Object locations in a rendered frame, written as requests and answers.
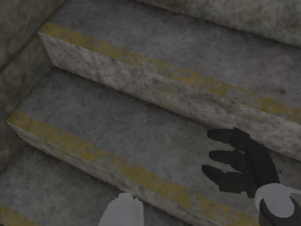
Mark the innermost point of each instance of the robot left shin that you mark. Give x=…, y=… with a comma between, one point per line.
x=126, y=195

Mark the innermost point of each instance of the right robot hand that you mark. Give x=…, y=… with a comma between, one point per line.
x=255, y=164

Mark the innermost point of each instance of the left robot thigh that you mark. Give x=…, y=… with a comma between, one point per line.
x=123, y=212

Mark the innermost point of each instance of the right robot forearm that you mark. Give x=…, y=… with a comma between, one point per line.
x=276, y=207

